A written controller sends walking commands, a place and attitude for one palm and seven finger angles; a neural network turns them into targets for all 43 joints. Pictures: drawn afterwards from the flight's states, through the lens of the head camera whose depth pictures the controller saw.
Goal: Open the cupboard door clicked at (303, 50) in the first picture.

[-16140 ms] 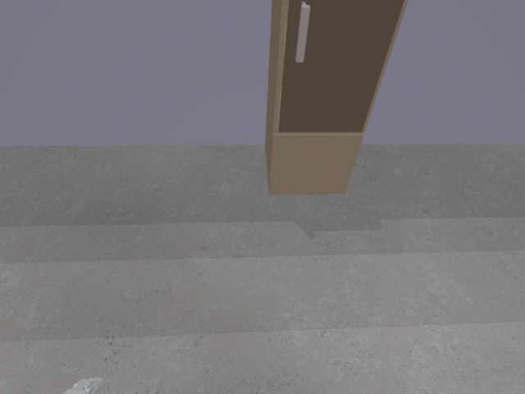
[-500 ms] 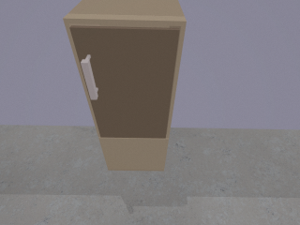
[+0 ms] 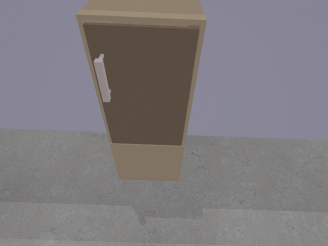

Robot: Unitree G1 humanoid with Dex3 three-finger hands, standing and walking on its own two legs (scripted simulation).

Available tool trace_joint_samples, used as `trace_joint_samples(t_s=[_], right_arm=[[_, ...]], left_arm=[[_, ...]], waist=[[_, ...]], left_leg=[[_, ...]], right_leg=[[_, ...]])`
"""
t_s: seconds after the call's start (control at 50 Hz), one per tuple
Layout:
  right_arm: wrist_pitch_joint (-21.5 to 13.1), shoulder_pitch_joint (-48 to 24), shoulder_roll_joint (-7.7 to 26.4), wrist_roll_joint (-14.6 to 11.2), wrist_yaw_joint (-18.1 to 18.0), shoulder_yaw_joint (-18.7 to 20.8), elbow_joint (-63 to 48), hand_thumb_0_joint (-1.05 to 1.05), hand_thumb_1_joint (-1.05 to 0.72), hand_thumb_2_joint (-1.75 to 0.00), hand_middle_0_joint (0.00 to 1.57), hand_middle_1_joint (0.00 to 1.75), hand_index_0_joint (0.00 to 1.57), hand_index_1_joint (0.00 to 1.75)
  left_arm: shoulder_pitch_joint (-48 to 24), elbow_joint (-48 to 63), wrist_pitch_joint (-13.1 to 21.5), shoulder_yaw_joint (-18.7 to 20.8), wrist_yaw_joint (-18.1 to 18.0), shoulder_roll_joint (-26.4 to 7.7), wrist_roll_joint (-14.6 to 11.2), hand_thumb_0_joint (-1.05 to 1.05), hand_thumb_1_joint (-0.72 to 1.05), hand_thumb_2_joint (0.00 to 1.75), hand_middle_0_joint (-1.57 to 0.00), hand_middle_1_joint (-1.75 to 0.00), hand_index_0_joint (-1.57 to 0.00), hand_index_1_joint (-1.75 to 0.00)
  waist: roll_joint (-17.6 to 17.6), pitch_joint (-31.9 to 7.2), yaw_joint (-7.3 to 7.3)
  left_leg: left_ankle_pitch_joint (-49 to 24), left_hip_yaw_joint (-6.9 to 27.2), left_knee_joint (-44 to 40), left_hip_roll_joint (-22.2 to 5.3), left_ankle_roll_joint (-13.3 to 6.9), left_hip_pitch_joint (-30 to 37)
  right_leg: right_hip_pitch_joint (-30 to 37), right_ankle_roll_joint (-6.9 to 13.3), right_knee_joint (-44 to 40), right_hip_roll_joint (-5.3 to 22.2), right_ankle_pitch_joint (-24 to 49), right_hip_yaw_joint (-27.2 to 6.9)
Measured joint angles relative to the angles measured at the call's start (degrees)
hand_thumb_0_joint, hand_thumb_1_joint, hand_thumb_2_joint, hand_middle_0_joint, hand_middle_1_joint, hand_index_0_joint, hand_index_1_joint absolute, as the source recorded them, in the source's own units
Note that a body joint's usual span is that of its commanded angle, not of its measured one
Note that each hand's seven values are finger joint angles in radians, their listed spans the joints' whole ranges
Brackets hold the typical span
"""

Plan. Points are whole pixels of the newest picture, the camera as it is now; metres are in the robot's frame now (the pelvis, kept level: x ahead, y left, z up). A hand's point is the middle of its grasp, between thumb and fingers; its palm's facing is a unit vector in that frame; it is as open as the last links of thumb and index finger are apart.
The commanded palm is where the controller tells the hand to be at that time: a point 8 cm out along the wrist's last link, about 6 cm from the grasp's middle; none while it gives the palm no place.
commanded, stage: shuffle to correct the standing spot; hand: left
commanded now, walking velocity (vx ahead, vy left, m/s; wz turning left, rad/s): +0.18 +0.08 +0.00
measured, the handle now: (104, 78) +0.64 +0.26 +0.07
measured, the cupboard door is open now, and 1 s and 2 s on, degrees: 0 0 0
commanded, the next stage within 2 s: come to a stop and stand still in 0.40 s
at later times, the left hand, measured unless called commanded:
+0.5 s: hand out of the picture +0.07 +0.20 -0.19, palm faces +0.12 -0.98 -0.14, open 7.4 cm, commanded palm none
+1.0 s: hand (71, 240) +0.17 +0.28 -0.17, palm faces +0.04 -0.97 -0.26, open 7.4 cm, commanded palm none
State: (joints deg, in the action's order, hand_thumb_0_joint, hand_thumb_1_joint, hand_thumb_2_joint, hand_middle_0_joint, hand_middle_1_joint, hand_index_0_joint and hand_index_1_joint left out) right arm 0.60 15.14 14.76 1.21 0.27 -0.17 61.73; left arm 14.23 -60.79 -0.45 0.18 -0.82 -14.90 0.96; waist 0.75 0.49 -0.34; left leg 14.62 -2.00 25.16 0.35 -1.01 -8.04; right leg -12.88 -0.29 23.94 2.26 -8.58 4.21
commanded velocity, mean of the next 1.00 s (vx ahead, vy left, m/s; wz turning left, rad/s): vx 0.02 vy -0.03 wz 0.04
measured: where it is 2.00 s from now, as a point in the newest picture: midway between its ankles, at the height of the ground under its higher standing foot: outside the picture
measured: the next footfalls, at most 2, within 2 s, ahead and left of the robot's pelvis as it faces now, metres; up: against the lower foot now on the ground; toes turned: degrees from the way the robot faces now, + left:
left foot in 0.62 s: +0.18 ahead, +0.19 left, +0.00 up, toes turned +7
right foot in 0.98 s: +0.17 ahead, -0.02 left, +0.00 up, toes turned +1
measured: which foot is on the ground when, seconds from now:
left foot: down 0.00-0.40, up 0.42-0.60, down 0.62-1.00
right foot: down 0.00-0.62, up 0.64-0.96, down 0.98-1.00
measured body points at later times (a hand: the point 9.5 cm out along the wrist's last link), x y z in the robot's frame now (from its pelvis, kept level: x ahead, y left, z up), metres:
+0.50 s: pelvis +0.08 +0.05 -0.01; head +0.08 +0.06 +0.44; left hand +0.06 +0.25 -0.17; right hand +0.02 -0.16 -0.17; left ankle +0.03 +0.12 -0.70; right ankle +0.06 -0.09 -0.74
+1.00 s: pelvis +0.11 +0.08 -0.01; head +0.14 +0.07 +0.44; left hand +0.17 +0.33 -0.15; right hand +0.16 -0.16 -0.17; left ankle +0.15 +0.19 -0.74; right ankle +0.13 -0.03 -0.74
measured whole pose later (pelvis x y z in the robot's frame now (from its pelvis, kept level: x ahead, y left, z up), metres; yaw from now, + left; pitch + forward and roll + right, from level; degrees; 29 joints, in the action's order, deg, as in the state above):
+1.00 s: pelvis +0.11 +0.08 -0.01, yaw +0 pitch -2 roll +0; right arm 0.9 10.8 10.3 1.0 -2.3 3.5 59.5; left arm 12.0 -54.9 -2.2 3.2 -1.6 -10.3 1.7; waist -1.4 5.2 0.3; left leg 14.5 -7.0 32.6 -2.5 -1.2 -16.3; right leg -14.6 0.7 31.0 0.5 -14.1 3.7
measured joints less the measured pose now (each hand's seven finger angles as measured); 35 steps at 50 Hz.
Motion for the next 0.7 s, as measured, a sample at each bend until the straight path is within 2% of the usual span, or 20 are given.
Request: trace_joint_samples(t_s=[0.2, 0.3, 0.36, 0.4, 0.44, 0.48, 0.5, 0.54, 0.58, 0.62, 0.66, 0.7], right_arm=[[0.21, 7.23, -4.92, 0.04, -0.28, -0.12, 2.66, 0.00, -0.91, -0.90, 0.20, 0.30, 0.20, 0.30], [-1.02, 9.83, -7.01, -0.24, -0.83, 0.20, 2.98, 0.00, -0.91, -0.90, 0.20, 0.30, 0.20, 0.30], [-1.86, 10.57, -7.98, -0.36, -1.31, 0.06, 3.13, 0.00, -0.91, -0.90, 0.20, 0.30, 0.20, 0.30], [-2.05, 10.91, -8.30, -0.75, -1.49, -0.01, 3.34, 0.00, -0.91, -0.90, 0.20, 0.30, 0.20, 0.30], [-1.60, 10.65, -8.63, -0.87, -1.28, 0.21, 3.85, 0.00, -0.91, -0.90, 0.20, 0.30, 0.20, 0.30], [-0.81, 9.60, -8.68, -0.72, -0.74, 0.67, 3.88, 0.00, -0.91, -0.90, 0.20, 0.30, 0.20, 0.30], [-0.51, 8.73, -8.60, -0.67, -0.39, 0.98, 3.53, 0.00, -0.91, -0.90, 0.20, 0.30, 0.20, 0.30], [-0.28, 6.52, -8.35, -0.70, 0.27, 1.56, 2.10, 0.00, -0.91, -0.90, 0.20, 0.30, 0.20, 0.30], [-0.96, 4.35, -7.97, -0.49, 0.37, 1.86, -0.04, 0.00, -0.91, -0.90, 0.20, 0.30, 0.20, 0.30], [-2.37, 3.47, -6.24, 0.04, -0.28, 2.23, -1.79, 0.01, -0.93, -0.90, 0.20, 0.30, 0.20, 0.30], [-2.79, 2.06, -6.03, 0.25, -0.97, 2.46, -2.05, 0.02, -0.93, -0.90, 0.20, 0.30, 0.20, 0.30], [-2.65, 1.14, -6.47, 0.54, -1.43, 2.15, -2.05, 0.01, -0.93, -0.90, 0.20, 0.30, 0.20, 0.30]], left_arm=[[6.76, -1.72, -0.93, 0.85, 0.04, 4.69, 0.26, 0.00, 0.91, 0.90, -0.20, -0.30, -0.20, -0.30], [8.36, -2.36, -1.01, 0.98, 0.28, 6.51, 0.78, 0.00, 0.91, 0.90, -0.20, -0.30, -0.20, -0.30], [7.81, -1.95, -0.08, 1.15, 0.31, 7.36, 0.56, 0.00, 0.91, 0.90, -0.20, -0.30, -0.19, -0.30], [6.86, -1.34, 1.14, 1.47, 0.13, 8.04, 0.48, 0.00, 0.91, 0.90, -0.20, -0.30, -0.19, -0.30], [6.08, -0.56, 2.70, 1.73, -0.20, 8.53, 0.37, 0.00, 0.91, 0.90, -0.20, -0.30, -0.20, -0.30], [5.93, 0.29, 3.61, 2.11, -0.80, 8.84, 0.39, 0.00, 0.91, 0.90, -0.20, -0.30, -0.20, -0.30], [6.00, 0.57, 3.70, 2.31, -1.09, 8.86, 0.54, 0.00, 0.91, 0.90, -0.20, -0.30, -0.20, -0.30], [6.20, 0.59, 3.34, 2.64, -1.35, 8.59, 0.92, 0.00, 0.91, 0.90, -0.20, -0.30, -0.20, -0.30], [6.46, 0.24, 2.40, 2.86, -1.27, 8.14, 1.08, 0.00, 0.91, 0.90, -0.20, -0.30, -0.20, -0.30], [6.69, 0.00, 0.92, 2.57, -1.03, 8.25, 0.80, 0.00, 0.91, 0.90, -0.20, -0.30, -0.20, -0.30], [5.89, -0.55, -0.72, 2.60, -0.95, 7.49, 0.31, 0.00, 0.91, 0.90, -0.20, -0.30, -0.20, -0.30], [4.96, -0.65, -1.18, 2.73, -1.09, 6.50, 0.23, 0.00, 0.91, 0.90, -0.20, -0.30, -0.19, -0.30]], waist=[[0.81, -0.79, -0.38], [0.91, -0.50, -0.06], [0.53, 0.55, 0.42], [-0.61, 1.28, 0.77], [-1.56, 1.41, 0.84], [-1.77, 1.15, 0.16], [-1.58, 1.04, -0.14], [-0.68, 0.87, -0.36], [0.50, 0.91, -0.11], [-0.15, 0.74, 0.36], [1.07, 1.05, 0.61], [2.07, 1.09, 0.62]], left_leg=[[4.76, -0.98, 5.06, 0.32, -1.53, -0.99], [6.26, -2.52, 3.77, 1.15, -2.81, 1.35], [7.24, -3.20, 3.56, 1.48, -3.02, 2.65], [9.11, -2.55, 7.41, 1.16, -2.95, 1.44], [11.87, -2.13, 17.98, 0.61, -2.26, -3.10], [13.71, -1.83, 28.08, -0.02, -1.76, -8.54], [14.11, -1.79, 30.41, -0.63, -1.63, -10.80], [12.78, -1.94, 28.32, -2.30, -1.36, -13.57], [6.46, -2.35, 20.05, -3.63, -0.62, -13.50], [2.64, -1.64, 13.90, -4.36, 0.10, -12.89], [3.82, -3.09, 15.80, -3.06, -0.74, -13.03], [3.56, -4.21, 13.52, -2.02, -1.53, -11.42]], right_leg=[[-1.18, -0.43, 4.69, 0.33, -4.62, -1.18], [-2.56, 1.27, 10.84, 1.00, -10.55, -0.81], [-1.89, 1.95, 9.40, 0.68, -10.26, 0.85], [-1.02, 1.20, 8.55, 0.52, -7.23, 1.70], [0.19, -0.12, 8.61, 0.98, -8.68, 3.44], [1.97, -0.74, 7.20, 1.61, -9.38, 4.74], [2.79, -1.03, 6.47, 2.01, -9.40, 5.11], [3.94, -1.93, 5.60, 3.03, -9.48, 5.36], [3.99, -2.93, 6.95, 4.32, -10.63, 4.92], [1.87, -2.39, 12.51, 4.75, -14.80, 3.98], [-1.44, -1.20, 20.04, 4.36, -19.85, -0.25], [-4.05, -0.68, 24.76, 3.43, -20.25, -1.83]])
